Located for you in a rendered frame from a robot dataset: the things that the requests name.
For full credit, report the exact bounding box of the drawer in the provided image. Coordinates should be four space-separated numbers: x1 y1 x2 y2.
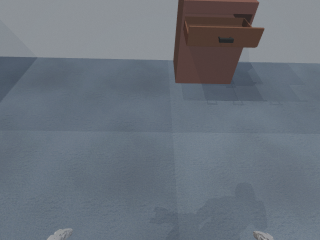
183 16 264 48

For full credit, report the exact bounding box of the handle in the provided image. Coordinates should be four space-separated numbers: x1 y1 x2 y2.
218 36 234 43

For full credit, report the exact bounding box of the cabinet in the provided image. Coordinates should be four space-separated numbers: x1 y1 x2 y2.
173 0 259 84

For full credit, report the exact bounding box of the robot left hand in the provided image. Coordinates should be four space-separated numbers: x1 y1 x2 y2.
47 228 73 240

